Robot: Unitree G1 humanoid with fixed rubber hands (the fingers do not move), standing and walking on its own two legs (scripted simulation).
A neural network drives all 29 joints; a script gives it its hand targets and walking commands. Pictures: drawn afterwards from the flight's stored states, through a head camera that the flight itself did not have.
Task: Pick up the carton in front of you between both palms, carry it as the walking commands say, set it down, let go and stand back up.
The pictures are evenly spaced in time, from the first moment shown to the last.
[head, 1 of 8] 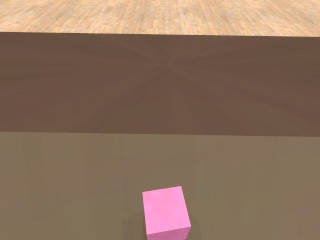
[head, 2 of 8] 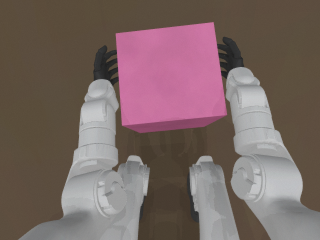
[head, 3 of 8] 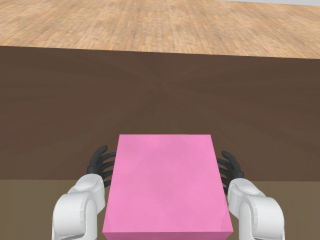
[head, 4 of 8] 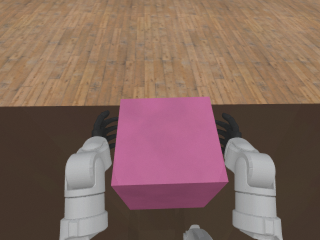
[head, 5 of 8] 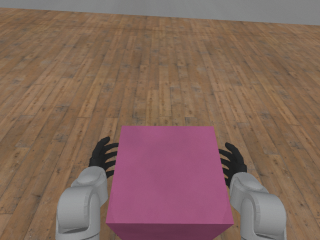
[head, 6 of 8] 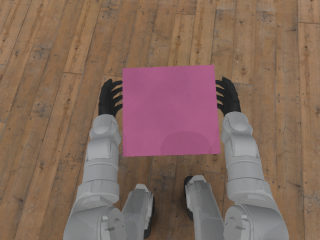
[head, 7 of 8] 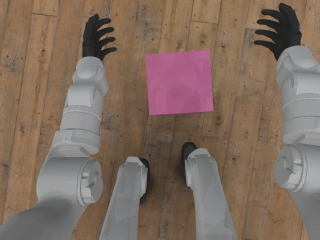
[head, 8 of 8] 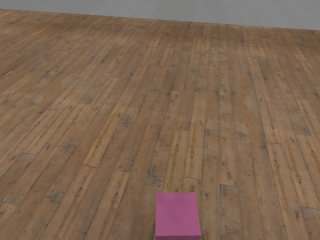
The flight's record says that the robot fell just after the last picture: no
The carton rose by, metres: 0.69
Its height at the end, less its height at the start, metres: -0.42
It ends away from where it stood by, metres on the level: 5.22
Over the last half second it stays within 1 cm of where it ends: yes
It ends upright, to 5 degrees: yes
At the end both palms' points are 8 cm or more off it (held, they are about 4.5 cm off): yes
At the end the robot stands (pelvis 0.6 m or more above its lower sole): yes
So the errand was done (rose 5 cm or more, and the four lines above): yes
